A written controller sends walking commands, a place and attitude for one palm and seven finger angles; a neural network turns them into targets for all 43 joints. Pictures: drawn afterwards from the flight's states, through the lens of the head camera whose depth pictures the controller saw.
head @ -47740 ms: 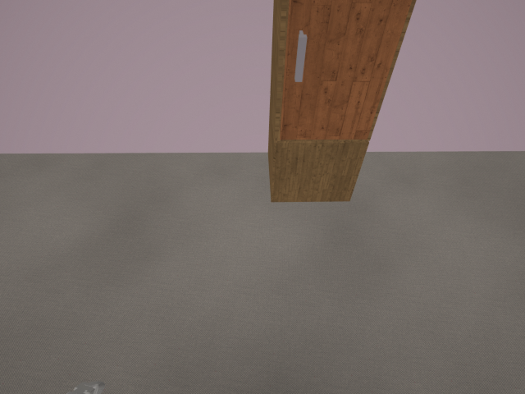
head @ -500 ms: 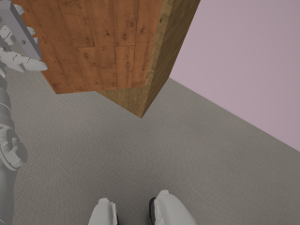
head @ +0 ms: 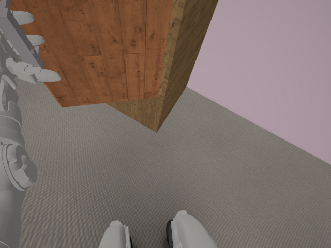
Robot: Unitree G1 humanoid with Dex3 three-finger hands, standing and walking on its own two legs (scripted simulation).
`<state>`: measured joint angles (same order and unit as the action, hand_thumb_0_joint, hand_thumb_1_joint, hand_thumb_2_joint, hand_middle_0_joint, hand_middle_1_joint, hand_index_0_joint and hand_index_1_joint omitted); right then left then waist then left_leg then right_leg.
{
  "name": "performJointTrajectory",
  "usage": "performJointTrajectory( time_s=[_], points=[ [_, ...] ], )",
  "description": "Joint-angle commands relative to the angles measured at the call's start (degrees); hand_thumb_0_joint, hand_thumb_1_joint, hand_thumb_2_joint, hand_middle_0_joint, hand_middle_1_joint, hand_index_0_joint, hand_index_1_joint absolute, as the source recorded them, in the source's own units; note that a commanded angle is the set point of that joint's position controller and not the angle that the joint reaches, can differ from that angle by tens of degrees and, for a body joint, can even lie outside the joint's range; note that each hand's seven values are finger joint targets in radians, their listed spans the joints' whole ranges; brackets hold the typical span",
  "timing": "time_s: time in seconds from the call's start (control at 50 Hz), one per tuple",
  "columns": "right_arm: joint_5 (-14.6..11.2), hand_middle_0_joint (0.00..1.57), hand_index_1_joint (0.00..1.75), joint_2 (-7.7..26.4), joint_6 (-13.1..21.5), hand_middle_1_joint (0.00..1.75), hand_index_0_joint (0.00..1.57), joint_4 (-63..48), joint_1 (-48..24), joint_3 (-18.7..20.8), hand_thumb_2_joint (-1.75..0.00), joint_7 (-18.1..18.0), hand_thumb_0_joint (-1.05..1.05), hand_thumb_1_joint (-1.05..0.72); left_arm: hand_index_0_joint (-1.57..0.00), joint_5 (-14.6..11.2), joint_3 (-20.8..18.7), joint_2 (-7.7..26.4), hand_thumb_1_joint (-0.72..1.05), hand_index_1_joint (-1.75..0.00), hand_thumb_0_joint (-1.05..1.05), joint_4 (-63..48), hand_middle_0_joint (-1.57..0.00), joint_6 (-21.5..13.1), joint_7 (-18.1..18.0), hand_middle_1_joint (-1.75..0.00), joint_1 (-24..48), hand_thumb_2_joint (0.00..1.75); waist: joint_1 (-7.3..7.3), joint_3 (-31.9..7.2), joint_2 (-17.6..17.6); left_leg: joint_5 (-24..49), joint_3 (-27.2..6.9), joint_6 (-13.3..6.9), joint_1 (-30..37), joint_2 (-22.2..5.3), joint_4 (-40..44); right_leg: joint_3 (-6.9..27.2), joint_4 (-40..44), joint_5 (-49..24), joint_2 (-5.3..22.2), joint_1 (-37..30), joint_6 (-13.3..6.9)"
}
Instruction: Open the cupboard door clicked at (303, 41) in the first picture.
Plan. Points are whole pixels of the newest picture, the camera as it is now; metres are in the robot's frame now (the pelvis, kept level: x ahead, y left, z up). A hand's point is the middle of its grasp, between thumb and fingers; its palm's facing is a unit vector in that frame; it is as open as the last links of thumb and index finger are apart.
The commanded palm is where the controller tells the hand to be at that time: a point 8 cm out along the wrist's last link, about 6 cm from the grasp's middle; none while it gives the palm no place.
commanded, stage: slide the fingers in behind the handle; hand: left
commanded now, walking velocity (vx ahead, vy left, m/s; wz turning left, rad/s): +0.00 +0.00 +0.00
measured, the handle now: (22, 36) +0.58 +0.25 +0.08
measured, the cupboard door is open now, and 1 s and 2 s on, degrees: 41 40 76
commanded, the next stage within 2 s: close the thumb around the handle in 0.20 s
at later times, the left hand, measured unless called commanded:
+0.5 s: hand (32, 50) +0.54 +0.23 +0.08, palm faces +0.06 -1.00 -0.01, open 12.8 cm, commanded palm +0.52 +0.27 +0.08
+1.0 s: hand (33, 51) +0.54 +0.23 +0.08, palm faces +0.05 -1.00 +0.00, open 5.6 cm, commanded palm +0.52 +0.27 +0.08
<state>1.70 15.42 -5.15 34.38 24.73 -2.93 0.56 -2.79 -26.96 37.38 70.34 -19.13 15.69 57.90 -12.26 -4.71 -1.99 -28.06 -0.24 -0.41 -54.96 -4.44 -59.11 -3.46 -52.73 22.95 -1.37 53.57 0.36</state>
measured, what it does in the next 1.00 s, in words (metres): stands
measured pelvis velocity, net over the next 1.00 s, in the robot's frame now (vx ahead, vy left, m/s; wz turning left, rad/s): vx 0.00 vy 0.01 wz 0.00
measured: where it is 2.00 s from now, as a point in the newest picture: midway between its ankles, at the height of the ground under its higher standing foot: outside the picture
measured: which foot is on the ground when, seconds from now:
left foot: down 0.00-1.00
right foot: down 0.00-1.00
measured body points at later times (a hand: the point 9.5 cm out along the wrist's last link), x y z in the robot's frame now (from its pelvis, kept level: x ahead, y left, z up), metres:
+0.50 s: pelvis +0.00 +0.00 +0.00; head +0.16 +0.03 +0.42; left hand +0.53 +0.28 +0.09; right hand -0.03 -0.26 -0.10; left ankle -0.01 +0.11 -0.67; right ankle +0.01 -0.13 -0.67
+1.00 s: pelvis +0.00 +0.01 +0.00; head +0.16 +0.04 +0.42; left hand +0.53 +0.28 +0.09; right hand -0.03 -0.25 -0.10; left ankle -0.01 +0.11 -0.67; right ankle +0.01 -0.13 -0.67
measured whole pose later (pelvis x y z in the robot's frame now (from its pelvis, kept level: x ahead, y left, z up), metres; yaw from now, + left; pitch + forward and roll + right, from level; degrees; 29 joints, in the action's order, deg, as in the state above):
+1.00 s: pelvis +0.00 +0.01 +0.00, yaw +0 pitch +24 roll -5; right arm 2.0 15.5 -5.1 34.6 24.8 -3.4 0.4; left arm -2.5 -27.4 37.4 71.2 -19.2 16.5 58.9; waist -12.8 -4.9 -2.0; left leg -28.4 -0.2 -1.0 -55.9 -4.2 -59.8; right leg -3.2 -52.8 22.9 -1.2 54.2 1.0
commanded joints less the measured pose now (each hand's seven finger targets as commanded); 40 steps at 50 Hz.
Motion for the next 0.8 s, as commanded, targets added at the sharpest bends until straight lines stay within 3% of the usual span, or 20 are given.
performJointTrajectory(
  time_s=[0.0, 0.02, 0.06, 0.08, 0.12, 0.16, 0.18, 0.22, 0.24, 0.28, 0.32, 0.36, 0.4, 0.44, 0.5, 0.54, 0.58, 0.62, 0.72, 0.78],
  points=[
    [-0.2, 0.20, 0.30, 11.1, 0.1, 0.30, 0.20, -1.0, 11.8, 3.6, -0.90, -1.4, 0.00, -0.90, -0.30, -1.0, -0.7, 15.8, -0.50, -1.20, 0.00, -10.9, -0.30, -4.1, 0.0, -1.20, 26.2, 0.30, -1.16, -27.6, -8.0, 26.6, -2.4, -1.3, 19.6, 2.3, 5.4, 1.0, 4.1, -21.0, -2.1, -13.1, -0.8],
    [-0.1, 0.20, 0.30, 11.0, 0.3, 0.30, 0.20, -0.9, 11.8, 3.7, -0.90, -1.3, 0.00, -0.90, -0.30, -1.2, 0.3, 14.4, -0.50, -1.20, 0.00, -10.7, -0.30, -4.1, 0.1, -1.20, 26.4, 0.30, -1.44, -27.4, -8.1, 26.3, -2.3, -1.3, 20.0, 2.4, 5.4, 1.1, 4.3, -20.7, -2.1, -12.8, -0.8],
    [0.1, 0.20, 0.30, 11.1, 0.6, 0.30, 0.20, -0.7, 11.9, 3.7, -0.90, -1.4, 0.00, -0.90, -0.30, -1.3, -0.5, 15.3, -0.50, -1.20, 0.00, -12.2, -0.30, -5.0, 0.2, -1.20, 27.5, 0.30, -1.12, -29.8, -10.5, 28.2, -2.4, -1.1, 22.1, 2.3, 5.0, 1.1, 3.8, -21.4, -2.0, -12.2, -1.0],
    [0.2, 0.20, 0.30, 11.3, 0.5, 0.30, 0.20, -0.5, 12.1, 3.8, -0.90, -1.5, 0.00, -0.90, -0.30, -1.0, -2.6, 17.8, -0.50, -1.20, 0.00, -11.2, -0.30, -5.1, 0.0, -1.20, 26.0, 0.30, -0.44, -30.3, -9.2, 28.7, -2.6, -1.1, 21.7, 2.2, 4.9, 1.0, 3.7, -21.7, -2.0, -13.1, -1.0],
    [0.0, 0.20, 0.30, 11.0, 0.6, 0.30, 0.20, -0.6, 11.6, 3.6, -0.90, -1.4, 0.00, -0.90, -0.30, -0.9, 0.4, 14.4, -0.50, -1.20, 0.00, -10.0, -0.30, -4.7, 0.3, -1.20, 26.0, 0.30, -1.25, -28.1, -9.5, 27.4, -2.4, -1.1, 20.9, 2.3, 4.9, 1.0, 3.8, -20.5, -2.0, -11.5, -0.9],
    [0.1, 0.20, 0.30, 11.2, 0.6, 0.30, 0.20, -0.3, 11.8, 3.6, -0.90, -1.4, 0.00, -0.90, -0.30, -1.1, 0.3, 14.6, -0.50, -1.20, 0.00, -9.8, -0.30, -4.6, 0.2, -1.20, 27.3, 0.30, -1.61, -27.7, -9.1, 26.8, -2.7, -1.2, 21.1, 2.2, 5.0, 0.8, 3.9, -19.6, -2.0, -10.7, -0.9],
    [0.1, 0.20, 0.30, 11.5, 0.5, 0.30, 0.20, -0.5, 11.9, 3.6, -0.90, -1.5, 0.00, -0.90, -0.30, -0.8, -1.2, 16.7, -0.50, -1.20, 0.00, -9.6, -0.30, -4.4, 0.1, -1.20, 26.5, 0.30, -0.85, -28.6, -9.9, 27.0, -2.8, -1.1, 21.1, 2.2, 5.1, 0.8, 3.8, -19.5, -1.9, -10.9, -1.1],
    [0.0, 0.20, 0.30, 11.2, 0.6, 0.30, 0.20, -0.4, 11.9, 3.6, -0.90, -1.5, 0.00, -0.90, -0.30, -0.7, 1.2, 14.0, -0.50, -1.20, 0.00, -9.5, -0.30, -3.9, 0.0, -1.20, 27.5, 0.30, -1.85, -27.9, -9.0, 26.7, -2.8, -1.2, 21.1, 2.3, 5.0, 0.8, 3.9, -19.1, -1.9, -10.1, -0.8],
    [0.3, 0.20, 0.30, 11.3, 0.7, 0.30, 0.20, -0.4, 12.1, 3.5, -0.90, -1.5, 0.00, -0.90, -0.30, -1.0, 0.3, 14.5, -0.50, -1.20, 0.00, -10.2, -0.30, -4.3, -0.1, -1.20, 28.4, 0.30, -1.73, -28.3, -10.6, 27.5, -2.9, -1.2, 21.9, 2.2, 4.8, 0.7, 3.6, -19.4, -1.9, -9.6, -1.1],
    [0.2, 0.20, 0.30, 11.6, 0.7, 0.30, 0.20, -0.2, 12.2, 3.5, -0.90, -1.6, 0.00, -0.90, -0.30, -0.8, -0.7, 16.7, -0.50, -1.20, 0.00, -10.0, -0.30, -4.3, 0.0, -1.20, 28.8, 0.30, -1.78, -29.4, -9.4, 27.3, -3.0, -1.1, 21.4, 2.2, 4.5, 0.9, 3.7, -19.5, -1.9, -10.4, -0.9],
    [0.2, 0.20, 0.30, 11.4, 0.8, 0.30, 0.20, -0.5, 12.1, 3.4, -0.90, -1.6, 0.00, -0.90, -0.31, -0.6, -0.5, 16.4, -0.39, -1.21, 0.00, -9.6, -0.31, -3.9, 0.1, -1.21, 28.0, 0.35, -1.52, -29.7, -9.2, 26.7, -2.7, -1.2, 20.4, 2.3, 4.6, 1.0, 3.6, -19.6, -1.9, -11.3, -0.8],
    [0.3, 0.20, 0.30, 11.3, 0.8, 0.30, 0.20, -0.3, 12.3, 3.5, -0.90, -1.5, 0.00, -0.90, -0.32, -0.6, 0.3, 15.3, -0.28, -1.22, 0.00, -10.8, -0.32, -4.4, 0.1, -1.22, 29.0, 0.40, -1.44, -30.8, -11.7, 28.8, -3.3, -0.8, 23.2, 2.1, 4.6, 0.5, 3.2, -19.8, -1.9, -9.6, -1.0],
    [0.3, 0.20, 0.30, 11.6, 0.7, 0.30, 0.20, -0.3, 12.3, 3.5, -0.90, -1.5, 0.00, -0.90, -0.32, -0.7, -1.1, 16.8, -0.16, -1.24, 0.00, -10.3, -0.32, -4.1, 0.0, -1.24, 27.7, 0.44, -1.08, -30.5, -10.2, 28.5, -3.2, -0.9, 22.2, 2.1, 4.5, 0.5, 3.4, -19.9, -2.0, -10.5, -1.0],
    [0.2, 0.20, 0.30, 11.4, 0.7, 0.30, 0.20, -0.3, 12.4, 3.2, -0.90, -1.5, 0.00, -0.90, -0.33, -0.8, 0.2, 15.4, -0.05, -1.25, 0.00, -8.5, -0.33, -3.5, 0.1, -1.25, 28.1, 0.49, -2.07, -27.9, -9.0, 26.6, -3.0, -1.3, 20.3, 2.2, 4.6, 0.6, 3.8, -19.1, -2.1, -10.1, -1.0],
    [0.3, 0.20, 0.30, 11.7, 0.7, 0.30, 0.20, -0.4, 12.4, 3.3, -0.90, -1.6, 0.00, -0.90, -0.34, -0.3, -1.5, 18.4, 0.12, -1.27, 0.00, -9.1, -0.34, -3.4, 0.0, -1.27, 28.2, 0.56, -1.47, -29.4, -10.1, 26.8, -2.8, -1.3, 20.4, 2.2, 4.5, 0.9, 3.7, -19.4, -2.0, -10.8, -0.9],
    [0.4, 0.20, 0.30, 11.6, 0.8, 0.30, 0.20, -0.6, 12.7, 3.2, -0.90, -1.6, 0.00, -0.90, -0.35, -0.5, -1.0, 17.5, 0.23, -1.28, 0.00, -9.4, -0.35, -3.5, 0.2, -1.28, 28.6, 0.61, -1.86, -29.4, -9.9, 27.7, -3.1, -1.3, 20.6, 2.2, 4.4, 0.7, 3.4, -20.0, -2.0, -10.7, -1.0],
    [0.4, 0.20, 0.30, 11.7, 0.6, 0.30, 0.20, -0.7, 12.7, 3.4, -0.90, -1.5, 0.00, -0.90, -0.36, -0.7, -1.8, 18.1, 0.34, -1.29, 0.00, -10.5, -0.36, -3.7, 0.5, -1.29, 27.4, 0.66, -0.83, -31.2, -12.0, 29.6, -3.2, -0.8, 22.9, 2.0, 4.5, 0.5, 3.2, -20.4, -2.1, -10.3, -1.1],
    [0.3, 0.20, 0.30, 11.6, 0.6, 0.30, 0.20, -0.7, 12.5, 3.3, -0.90, -1.4, 0.00, -0.90, -0.37, -1.2, -1.3, 17.4, 0.45, -1.30, 0.00, -10.6, -0.37, -3.5, 0.7, -1.30, 27.8, 0.71, -1.44, -30.0, -9.5, 28.6, -3.1, -1.1, 21.4, 2.0, 4.5, 0.5, 3.5, -20.7, -2.2, -11.1, -0.9],
    [0.2, 0.20, 0.30, 11.6, 0.5, 0.30, 0.20, -0.7, 12.5, 3.4, -0.90, -1.3, 0.00, -0.90, -0.39, -0.9, -0.7, 16.9, 0.73, -1.33, 0.00, -10.7, -0.39, -3.6, 0.6, -1.33, 27.4, 0.83, -1.50, -29.0, -10.6, 28.3, -3.3, -0.9, 22.3, 1.9, 4.8, 0.3, 3.7, -19.4, -2.2, -9.7, -1.0],
    [0.5, 0.20, 0.30, 11.5, 0.6, 0.30, 0.20, -0.4, 12.7, 3.7, -0.90, -1.2, 0.00, -0.90, -0.40, -1.3, -1.3, 16.7, 0.90, -1.35, 0.00, -13.8, -0.40, -4.7, 0.5, -1.35, 28.1, 0.90, -0.80, -32.7, -13.4, 32.2, -3.7, -0.5, 26.0, 1.8, 4.3, 0.2, 3.1, -20.9, -2.3, -9.3, -1.2]
  ],
)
